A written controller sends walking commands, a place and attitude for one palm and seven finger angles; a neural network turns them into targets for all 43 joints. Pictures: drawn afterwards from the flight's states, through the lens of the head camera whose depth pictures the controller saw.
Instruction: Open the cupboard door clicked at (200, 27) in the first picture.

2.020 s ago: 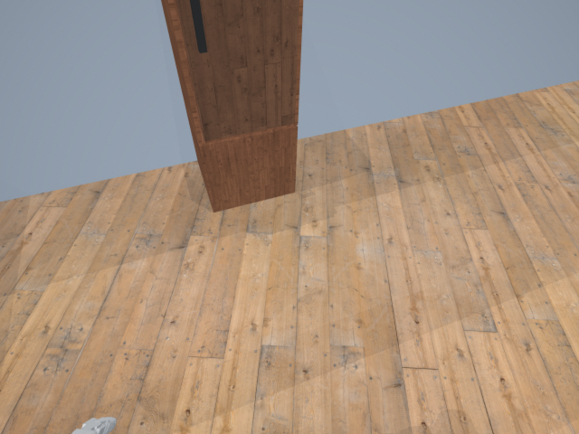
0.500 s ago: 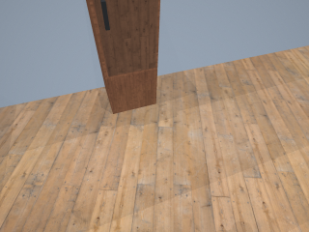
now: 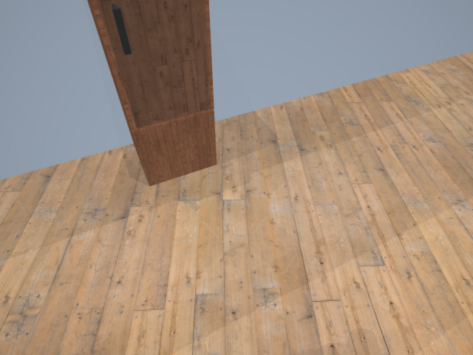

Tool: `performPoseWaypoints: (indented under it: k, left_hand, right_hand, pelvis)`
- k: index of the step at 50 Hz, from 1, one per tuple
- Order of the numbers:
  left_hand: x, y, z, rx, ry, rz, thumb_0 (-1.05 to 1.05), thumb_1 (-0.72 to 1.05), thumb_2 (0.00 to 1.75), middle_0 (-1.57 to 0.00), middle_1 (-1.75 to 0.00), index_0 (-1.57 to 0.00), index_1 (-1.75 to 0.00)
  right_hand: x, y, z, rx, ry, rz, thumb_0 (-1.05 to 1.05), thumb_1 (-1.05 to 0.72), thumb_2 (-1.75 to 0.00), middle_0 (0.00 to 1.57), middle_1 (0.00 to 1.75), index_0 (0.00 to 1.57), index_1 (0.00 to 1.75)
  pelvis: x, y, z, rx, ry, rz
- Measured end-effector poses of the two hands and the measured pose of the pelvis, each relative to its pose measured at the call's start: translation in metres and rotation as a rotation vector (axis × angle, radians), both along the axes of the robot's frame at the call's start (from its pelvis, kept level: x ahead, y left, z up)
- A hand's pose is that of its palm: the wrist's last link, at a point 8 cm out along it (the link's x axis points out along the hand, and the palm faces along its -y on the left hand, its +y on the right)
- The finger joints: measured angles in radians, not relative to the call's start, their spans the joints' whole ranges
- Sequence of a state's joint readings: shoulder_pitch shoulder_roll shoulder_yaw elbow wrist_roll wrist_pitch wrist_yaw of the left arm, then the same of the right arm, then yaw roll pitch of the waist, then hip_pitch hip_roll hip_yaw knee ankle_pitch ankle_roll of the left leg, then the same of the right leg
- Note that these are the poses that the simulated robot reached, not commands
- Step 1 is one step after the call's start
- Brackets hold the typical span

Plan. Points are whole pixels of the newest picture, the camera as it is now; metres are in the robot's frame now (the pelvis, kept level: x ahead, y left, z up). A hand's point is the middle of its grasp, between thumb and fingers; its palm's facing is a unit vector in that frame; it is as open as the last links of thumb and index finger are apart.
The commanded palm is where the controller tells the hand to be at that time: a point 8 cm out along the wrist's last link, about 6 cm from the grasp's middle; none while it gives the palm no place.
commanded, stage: walk to a spot facing it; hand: left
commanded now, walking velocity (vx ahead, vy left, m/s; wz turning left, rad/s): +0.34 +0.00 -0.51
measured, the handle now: (121, 29) +1.06 +0.49 +0.09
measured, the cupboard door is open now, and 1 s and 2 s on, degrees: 0 0 0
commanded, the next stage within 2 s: turn to face it in 0.94 s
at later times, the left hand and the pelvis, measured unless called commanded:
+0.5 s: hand out of the picture +0.12 +0.18 -0.17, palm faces -0.05 -0.98 -0.17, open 7.3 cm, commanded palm none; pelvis +0.18 +0.00 +0.00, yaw -10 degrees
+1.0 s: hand (230, 184) +0.59 +0.07 -0.15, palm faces -0.50 -0.84 -0.21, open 7.4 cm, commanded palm none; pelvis +0.37 -0.03 +0.00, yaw -27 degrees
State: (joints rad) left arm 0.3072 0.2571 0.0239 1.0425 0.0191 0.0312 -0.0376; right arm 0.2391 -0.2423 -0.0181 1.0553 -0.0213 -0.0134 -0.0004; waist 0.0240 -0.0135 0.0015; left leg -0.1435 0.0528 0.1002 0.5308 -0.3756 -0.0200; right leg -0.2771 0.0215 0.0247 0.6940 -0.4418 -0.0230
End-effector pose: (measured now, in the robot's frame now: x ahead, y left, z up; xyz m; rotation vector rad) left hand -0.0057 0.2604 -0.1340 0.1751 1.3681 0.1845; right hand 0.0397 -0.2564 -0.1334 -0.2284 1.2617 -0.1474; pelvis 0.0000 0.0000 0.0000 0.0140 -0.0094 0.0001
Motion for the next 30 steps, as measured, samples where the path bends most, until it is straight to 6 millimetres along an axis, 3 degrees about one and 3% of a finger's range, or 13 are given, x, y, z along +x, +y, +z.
performPoseWaypoints:
  k: [5,7,9,15,21,27,30]
  left_hand:
    - [0.033,-0.03,-0.008,-0.023,-0.015,-0.035,0.01,0.91,0.9,-0.2,-0.3,-0.2,-0.3]
    - [0.042,-0.039,-0.008,-0.021,-0.047,-0.014,0.01,0.91,0.9,-0.2,-0.3,-0.2,-0.3]
    - [0.047,-0.048,-0.004,-0.025,-0.041,-0.007,0.0,0.91,0.9,-0.2,-0.3,-0.2,-0.3]
    - [0.057,-0.063,0.008,-0.058,0.076,-0.044,0.0,0.91,0.9,-0.2,-0.3,-0.21,-0.3]
    - [0.092,-0.053,0.006,-0.066,0.134,-0.051,0.0,0.91,0.9,-0.2,-0.3,-0.21,-0.3]
    - [0.157,-0.021,-0.019,-0.066,0.166,-0.067,0.0,0.9,0.9,-0.2,-0.3,-0.21,-0.3]
    - [0.213,-0.005,-0.026,-0.059,0.142,-0.126,0.01,0.91,0.9,-0.2,-0.3,-0.2,-0.3]
  right_hand:
    - [-0.03,-0.008,-0.022,0.035,0.112,-0.082,0.0,-0.91,-0.9,0.21,0.3,0.2,0.3]
    - [-0.03,-0.011,-0.022,0.042,0.168,-0.085,0.0,-0.91,-0.9,0.2,0.3,0.2,0.3]
    - [-0.016,-0.012,-0.017,0.046,0.174,-0.09,0.0,-0.91,-0.9,0.2,0.3,0.2,0.3]
    - [0.068,-0.009,0.003,0.065,0.005,-0.128,0.01,-0.91,-0.9,0.2,0.3,0.2,0.3]
    - [0.169,0.006,0.013,0.079,-0.143,-0.111,0.0,-0.91,-0.9,0.2,0.3,0.2,0.3]
    - [0.263,0.027,0.01,0.04,-0.274,-0.096,0.0,-0.91,-0.9,0.2,0.3,0.2,0.3]
    - [0.271,0.032,0.013,0.02,-0.288,-0.149,0.0,-0.91,-0.9,0.2,0.3,0.2,0.3]
  pelvis:
    - [0.025,-0.017,-0.012,-0.012,-0.009,-0.029]
    - [0.035,-0.022,-0.011,-0.017,-0.011,-0.028]
    - [0.047,-0.024,-0.006,-0.017,-0.007,-0.042]
    - [0.085,-0.024,0.01,-0.004,0.019,-0.098]
    - [0.134,-0.012,0.009,-0.013,0.026,-0.143]
    - [0.2,0.011,-0.012,-0.035,0.022,-0.204]
    - [0.223,0.017,-0.013,-0.023,0.002,-0.253]
